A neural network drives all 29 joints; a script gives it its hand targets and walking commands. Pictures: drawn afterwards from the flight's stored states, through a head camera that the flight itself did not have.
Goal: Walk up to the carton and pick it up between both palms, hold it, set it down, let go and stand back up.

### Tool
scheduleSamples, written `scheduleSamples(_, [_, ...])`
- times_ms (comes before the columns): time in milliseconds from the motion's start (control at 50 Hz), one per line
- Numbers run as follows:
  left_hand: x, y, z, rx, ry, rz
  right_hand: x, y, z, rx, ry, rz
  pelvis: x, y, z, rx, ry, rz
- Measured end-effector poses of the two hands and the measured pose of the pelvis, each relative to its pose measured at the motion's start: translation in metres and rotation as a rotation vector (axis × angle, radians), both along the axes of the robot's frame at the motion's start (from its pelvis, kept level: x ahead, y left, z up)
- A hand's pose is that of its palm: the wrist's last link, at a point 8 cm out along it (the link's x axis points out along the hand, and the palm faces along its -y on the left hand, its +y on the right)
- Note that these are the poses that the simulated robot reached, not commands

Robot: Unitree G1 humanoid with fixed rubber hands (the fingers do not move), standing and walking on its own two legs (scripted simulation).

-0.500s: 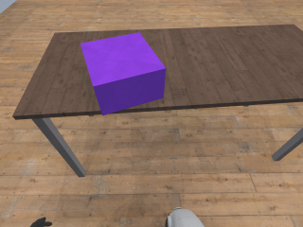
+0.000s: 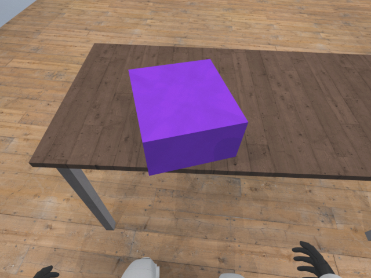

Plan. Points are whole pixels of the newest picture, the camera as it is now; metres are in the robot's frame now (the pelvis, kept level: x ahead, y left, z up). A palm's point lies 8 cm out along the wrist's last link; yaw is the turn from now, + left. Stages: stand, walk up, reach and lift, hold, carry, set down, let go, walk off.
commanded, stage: walk up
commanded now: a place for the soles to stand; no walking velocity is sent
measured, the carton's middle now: (181, 113) +0.51 +0.02 +0.02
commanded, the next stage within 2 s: none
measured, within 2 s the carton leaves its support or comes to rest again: neither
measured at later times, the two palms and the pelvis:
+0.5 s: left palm out of the picture +0.09 +0.31 -0.08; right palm out of the picture +0.12 -0.30 -0.08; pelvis +0.01 +0.00 +0.03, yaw -2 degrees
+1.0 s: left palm out of the picture +0.10 +0.34 -0.08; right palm out of the picture +0.04 -0.28 -0.09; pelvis +0.01 +0.02 +0.03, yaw -4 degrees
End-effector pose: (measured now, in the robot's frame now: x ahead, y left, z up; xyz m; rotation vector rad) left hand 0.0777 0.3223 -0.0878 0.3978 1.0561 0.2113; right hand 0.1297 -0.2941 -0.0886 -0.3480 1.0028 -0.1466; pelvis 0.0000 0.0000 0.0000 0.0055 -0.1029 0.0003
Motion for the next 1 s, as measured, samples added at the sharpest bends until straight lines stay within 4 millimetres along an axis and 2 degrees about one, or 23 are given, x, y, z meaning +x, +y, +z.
scheduleSamples(140, [0.005, -0.005, -0.003, -0.028, 0.09, 0.004, 0.033, 0.006, 0.013, 0.024, -0.014, -0.011, 0.012, -0.001, 0.014, -0.014, 0.033, -0.014])
scheduleSamples(280, [0.008, -0.007, 0.002, -0.026, 0.111, 0.037, 0.039, -0.004, 0.016, 0.025, -0.006, -0.051, 0.014, -0.003, 0.021, -0.007, 0.024, -0.03])
scheduleSamples(420, [0.01, -0.01, 0.008, -0.029, 0.114, 0.052, 0.013, -0.011, 0.012, 0.028, 0.045, -0.107, 0.01, -0.001, 0.026, -0.005, 0.015, -0.037])
scheduleSamples(640, [0.023, -0.015, 0.007, -0.057, 0.096, 0.033, -0.061, -0.003, 0.001, 0.048, 0.178, -0.215, 0.005, 0.006, 0.031, -0.004, 0.014, -0.053])
scheduleSamples(760, [0.023, -0.008, 0.007, -0.033, 0.1, 0.016, -0.09, 0.001, -0.002, 0.049, 0.234, -0.248, 0.006, 0.012, 0.031, -0.005, 0.022, -0.059])
scheduleSamples(880, [0.02, 0.011, 0.006, 0.001, 0.138, 0.019, -0.099, 0.008, -0.001, 0.044, 0.251, -0.279, 0.013, 0.022, 0.03, 0.002, 0.035, -0.065])
scheduleSamples(1000, [0.02, 0.021, 0.007, 0.026, 0.152, 0.011, -0.088, 0.015, -0.001, 0.053, 0.24, -0.272, 0.015, 0.024, 0.029, 0.008, 0.058, -0.071])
